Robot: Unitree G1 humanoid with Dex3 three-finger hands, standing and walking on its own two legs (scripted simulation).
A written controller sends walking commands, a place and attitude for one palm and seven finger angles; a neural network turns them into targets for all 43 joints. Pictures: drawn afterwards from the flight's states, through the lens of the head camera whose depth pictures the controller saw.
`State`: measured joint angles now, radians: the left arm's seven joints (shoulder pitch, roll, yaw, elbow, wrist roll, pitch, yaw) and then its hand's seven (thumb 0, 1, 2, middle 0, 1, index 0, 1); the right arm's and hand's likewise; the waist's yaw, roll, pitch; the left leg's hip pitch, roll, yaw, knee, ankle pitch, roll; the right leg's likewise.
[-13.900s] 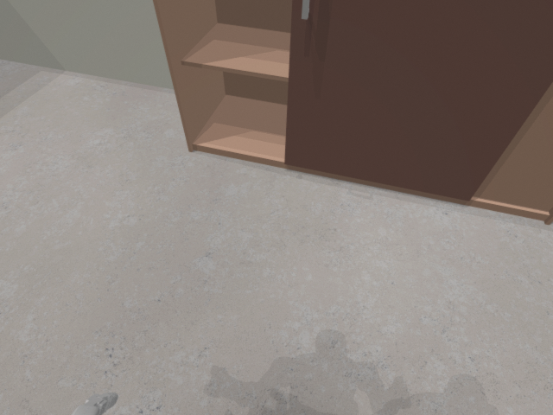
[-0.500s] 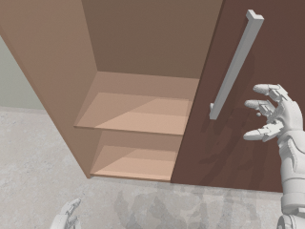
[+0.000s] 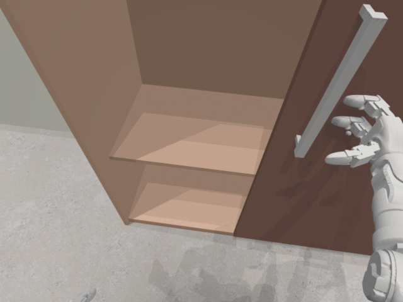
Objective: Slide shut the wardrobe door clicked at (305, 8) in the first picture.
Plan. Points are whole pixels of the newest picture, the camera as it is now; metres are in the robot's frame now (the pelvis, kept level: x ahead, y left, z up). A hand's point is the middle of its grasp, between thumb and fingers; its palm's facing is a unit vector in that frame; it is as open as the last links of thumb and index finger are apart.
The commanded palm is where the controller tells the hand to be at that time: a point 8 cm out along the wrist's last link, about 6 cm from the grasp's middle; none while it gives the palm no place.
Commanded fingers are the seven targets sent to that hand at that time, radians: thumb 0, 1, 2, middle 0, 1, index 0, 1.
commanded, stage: move the hooked fingers beside the handle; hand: right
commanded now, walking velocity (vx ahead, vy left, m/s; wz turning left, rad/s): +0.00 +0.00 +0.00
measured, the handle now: (325, 96) +0.48 -0.17 +0.18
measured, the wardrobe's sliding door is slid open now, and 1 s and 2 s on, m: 0.53 0.53 0.53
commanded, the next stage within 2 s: feel for the door with the fingertips in 0.76 s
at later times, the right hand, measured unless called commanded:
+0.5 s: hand (352, 136) +0.43 -0.23 +0.13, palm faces +0.02 +1.00 -0.01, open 14.0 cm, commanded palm +0.40 -0.28 +0.12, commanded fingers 0.00 0.50 -0.30 0.30 1.20 0.30 1.20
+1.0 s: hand (348, 136) +0.42 -0.22 +0.13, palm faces +0.02 +1.00 -0.01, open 14.0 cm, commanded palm +0.40 -0.26 +0.13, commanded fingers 0.00 0.50 -0.30 0.30 1.20 0.30 1.20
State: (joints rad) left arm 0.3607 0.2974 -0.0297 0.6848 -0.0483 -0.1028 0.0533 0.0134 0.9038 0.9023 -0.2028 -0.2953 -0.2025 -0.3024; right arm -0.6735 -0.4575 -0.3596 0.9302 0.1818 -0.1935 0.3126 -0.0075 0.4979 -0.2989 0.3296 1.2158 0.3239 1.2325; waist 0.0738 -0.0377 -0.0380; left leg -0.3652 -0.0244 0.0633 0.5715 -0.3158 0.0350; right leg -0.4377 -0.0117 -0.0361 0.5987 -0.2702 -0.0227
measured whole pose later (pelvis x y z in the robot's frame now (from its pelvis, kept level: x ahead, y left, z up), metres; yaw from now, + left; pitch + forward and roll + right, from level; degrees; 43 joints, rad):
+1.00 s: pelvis +0.00 -0.01 +0.00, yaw +0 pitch +6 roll +1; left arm 0.34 0.28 -0.04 0.66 -0.05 -0.09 0.05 0.01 0.90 0.90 -0.20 -0.30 -0.20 -0.30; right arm -0.64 -0.41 -0.32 0.86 0.20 -0.19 0.28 -0.01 0.50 -0.30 0.30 1.20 0.30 1.20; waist 0.06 -0.04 -0.05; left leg -0.36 -0.02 0.06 0.58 -0.32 0.02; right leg -0.44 0.00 -0.04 0.61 -0.28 -0.03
